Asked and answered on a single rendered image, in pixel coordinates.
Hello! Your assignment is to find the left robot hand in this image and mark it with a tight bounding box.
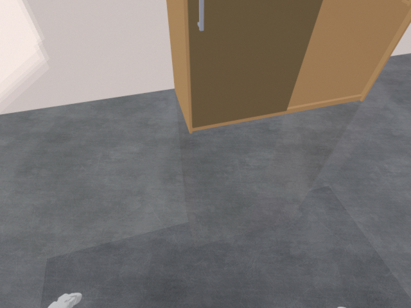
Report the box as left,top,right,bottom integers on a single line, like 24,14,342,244
48,293,82,308

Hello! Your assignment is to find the wardrobe door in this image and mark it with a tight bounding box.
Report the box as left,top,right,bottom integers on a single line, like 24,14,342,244
288,0,411,107
188,0,323,128

